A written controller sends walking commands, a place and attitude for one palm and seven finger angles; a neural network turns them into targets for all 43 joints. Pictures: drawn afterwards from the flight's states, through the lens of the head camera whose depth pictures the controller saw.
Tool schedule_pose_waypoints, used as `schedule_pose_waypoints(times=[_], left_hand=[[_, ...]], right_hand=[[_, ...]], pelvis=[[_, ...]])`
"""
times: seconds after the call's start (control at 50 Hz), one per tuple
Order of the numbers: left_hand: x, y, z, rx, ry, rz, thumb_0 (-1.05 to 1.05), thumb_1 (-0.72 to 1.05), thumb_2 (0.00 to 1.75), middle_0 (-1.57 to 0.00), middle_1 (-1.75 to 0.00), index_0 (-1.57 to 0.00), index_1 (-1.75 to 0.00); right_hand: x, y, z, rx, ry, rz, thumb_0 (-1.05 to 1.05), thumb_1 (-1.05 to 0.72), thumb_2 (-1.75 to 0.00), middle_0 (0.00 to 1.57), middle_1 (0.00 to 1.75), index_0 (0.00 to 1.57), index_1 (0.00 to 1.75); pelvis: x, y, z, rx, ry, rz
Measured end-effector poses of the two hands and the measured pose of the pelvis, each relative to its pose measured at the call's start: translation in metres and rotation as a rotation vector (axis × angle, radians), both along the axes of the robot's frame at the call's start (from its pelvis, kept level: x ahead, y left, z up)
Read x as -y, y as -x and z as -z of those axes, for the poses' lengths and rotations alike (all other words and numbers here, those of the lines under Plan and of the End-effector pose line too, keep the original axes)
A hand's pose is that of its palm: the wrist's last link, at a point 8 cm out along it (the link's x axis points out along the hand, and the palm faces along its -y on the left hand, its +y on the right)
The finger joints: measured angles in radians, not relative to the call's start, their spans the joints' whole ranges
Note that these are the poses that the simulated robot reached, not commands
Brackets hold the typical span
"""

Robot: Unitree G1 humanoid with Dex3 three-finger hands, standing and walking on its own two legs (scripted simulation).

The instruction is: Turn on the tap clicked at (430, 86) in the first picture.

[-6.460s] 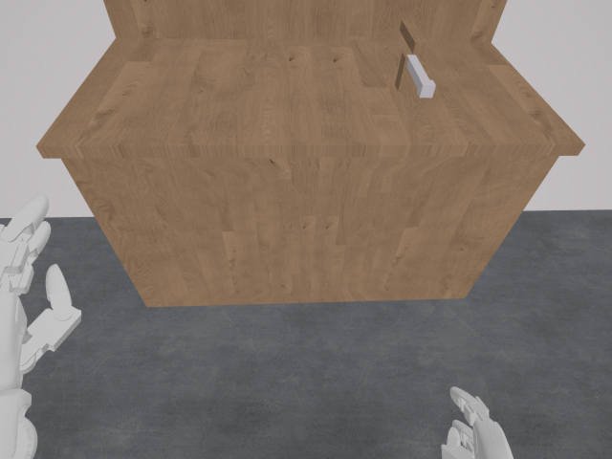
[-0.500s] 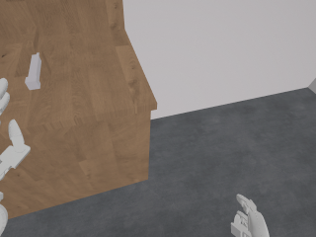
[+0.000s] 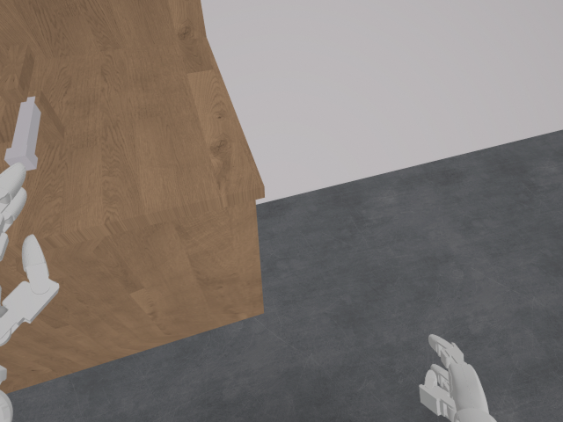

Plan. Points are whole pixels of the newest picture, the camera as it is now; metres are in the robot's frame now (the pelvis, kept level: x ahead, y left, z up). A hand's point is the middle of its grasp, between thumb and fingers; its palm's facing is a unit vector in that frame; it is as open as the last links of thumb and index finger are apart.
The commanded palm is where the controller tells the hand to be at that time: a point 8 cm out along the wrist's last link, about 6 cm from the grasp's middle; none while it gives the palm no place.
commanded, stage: come to a stop and stand still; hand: left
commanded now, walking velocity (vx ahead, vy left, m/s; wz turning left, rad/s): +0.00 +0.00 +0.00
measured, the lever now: (21, 158) +0.45 +0.41 +0.10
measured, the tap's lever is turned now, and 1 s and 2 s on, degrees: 0 0 0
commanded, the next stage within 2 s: look again from close up in 1.26 s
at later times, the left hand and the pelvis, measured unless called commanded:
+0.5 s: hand out of the picture +0.21 +0.33 +0.18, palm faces +0.47 -0.82 -0.31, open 7.4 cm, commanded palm +0.15 +0.34 +0.18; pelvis -0.01 +0.06 +0.00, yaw -1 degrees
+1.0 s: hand out of the picture +0.24 +0.29 +0.17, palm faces +0.40 -0.85 -0.34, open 7.4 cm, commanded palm +0.18 +0.32 +0.18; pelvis +0.02 +0.04 +0.01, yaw +0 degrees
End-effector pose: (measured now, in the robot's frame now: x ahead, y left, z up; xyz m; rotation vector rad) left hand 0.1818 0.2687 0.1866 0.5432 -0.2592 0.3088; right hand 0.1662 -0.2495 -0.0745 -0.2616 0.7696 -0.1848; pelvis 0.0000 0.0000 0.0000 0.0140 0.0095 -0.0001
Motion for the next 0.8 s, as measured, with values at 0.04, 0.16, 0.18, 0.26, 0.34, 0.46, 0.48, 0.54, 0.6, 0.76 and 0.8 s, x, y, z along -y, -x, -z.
schedule_pose_waypoints(times=[0.04,0.16,0.18,0.26,0.34,0.46,0.48,0.54,0.6,0.76,0.8], left_hand=[[-0.013,0.003,-0.004,0.038,-0.054,0.012,0.02,0.88,0.9,-0.21,-0.31,-0.22,-0.3],[-0.09,-0.013,-0.023,0.225,-0.017,-0.102,0.02,0.88,0.9,-0.21,-0.31,-0.22,-0.3],[-0.087,-0.013,-0.017,0.212,0.02,-0.086,0.02,0.89,0.9,-0.21,-0.3,-0.21,-0.3],[-0.057,-0.001,0.01,0.102,0.082,0.062,0.02,0.9,0.9,-0.2,-0.3,-0.2,-0.3],[-0.059,0.01,0.022,0.045,0.067,0.104,0.02,0.89,0.9,-0.21,-0.31,-0.21,-0.3],[-0.096,0.014,0.005,0.147,0.064,-0.037,0.02,0.88,0.9,-0.21,-0.31,-0.22,-0.3],[-0.098,0.014,0.003,0.166,0.078,-0.052,0.02,0.88,0.9,-0.21,-0.31,-0.22,-0.3],[-0.095,0.008,0.002,0.192,0.119,-0.061,0.02,0.89,0.9,-0.21,-0.3,-0.21,-0.3],[-0.087,-0.004,0.006,0.171,0.146,-0.037,0.02,0.89,0.9,-0.2,-0.3,-0.21,-0.3],[-0.07,-0.024,0.011,0.086,0.123,0.027,0.02,0.89,0.9,-0.21,-0.3,-0.21,-0.3],[-0.068,-0.024,0.008,0.082,0.109,0.028,0.02,0.89,0.9,-0.21,-0.3,-0.21,-0.3]], right_hand=[[-0.001,0.002,-0.004,0.018,0.039,-0.009,0.01,-0.91,-0.9,0.2,0.3,0.2,0.3],[-0.033,0.024,-0.011,0.036,0.004,-0.073,0.01,-0.91,-0.9,0.2,0.3,0.2,0.3],[-0.04,0.028,-0.013,0.055,-0.017,-0.072,0.01,-0.91,-0.9,0.2,0.3,0.2,0.3],[-0.07,0.043,-0.011,0.085,-0.081,-0.071,0.01,-0.91,-0.9,0.2,0.3,0.2,0.3],[-0.096,0.053,-0.005,0.049,-0.107,-0.087,0.01,-0.91,-0.9,0.21,0.3,0.2,0.3],[-0.118,0.046,0.001,0.014,-0.119,-0.16,0.01,-0.9,-0.9,0.21,0.3,0.2,0.3],[-0.119,0.042,0.0,0.018,-0.118,-0.168,0.01,-0.9,-0.9,0.21,0.3,0.2,0.3],[-0.119,0.028,-0.005,0.042,-0.109,-0.18,0.01,-0.9,-0.9,0.21,0.3,0.2,0.3],[-0.114,0.012,-0.012,0.074,-0.092,-0.176,0.01,-0.9,-0.9,0.21,0.3,0.2,0.3],[-0.09,-0.019,-0.032,0.138,-0.045,-0.124,0.01,-0.9,-0.9,0.21,0.3,0.2,0.3],[-0.084,-0.022,-0.033,0.139,-0.034,-0.115,0.01,-0.91,-0.9,0.21,0.3,0.2,0.3]], pelvis=[[-0.006,0.004,0.004,0.003,0.018,0.001],[-0.026,0.023,0.002,0.028,0.008,0.031],[-0.032,0.024,0.001,0.03,0.011,0.035],[-0.048,0.024,0.002,0.038,0.013,0.041],[-0.055,0.022,0.002,0.049,0.017,0.032],[-0.059,0.016,0.0,0.058,0.025,0.014],[-0.06,0.015,0.0,0.057,0.027,0.016],[-0.062,0.008,-0.002,0.052,0.028,0.018],[-0.062,0.002,-0.004,0.045,0.028,0.021],[-0.054,-0.011,-0.006,0.026,0.032,0.021],[-0.052,-0.013,-0.006,0.022,0.033,0.019]])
